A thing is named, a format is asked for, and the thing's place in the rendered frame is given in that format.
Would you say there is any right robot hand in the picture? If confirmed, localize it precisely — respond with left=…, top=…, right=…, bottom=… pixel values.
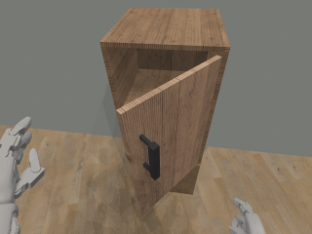
left=229, top=197, right=266, bottom=234

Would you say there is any handle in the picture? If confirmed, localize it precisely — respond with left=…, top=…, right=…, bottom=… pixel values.
left=139, top=134, right=160, bottom=180

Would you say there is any left robot hand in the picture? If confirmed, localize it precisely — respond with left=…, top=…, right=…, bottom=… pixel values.
left=0, top=116, right=45, bottom=204

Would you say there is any cupboard door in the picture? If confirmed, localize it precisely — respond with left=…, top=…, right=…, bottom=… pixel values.
left=115, top=55, right=222, bottom=215

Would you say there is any left robot forearm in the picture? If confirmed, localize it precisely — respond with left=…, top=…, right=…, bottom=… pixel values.
left=0, top=202, right=20, bottom=234

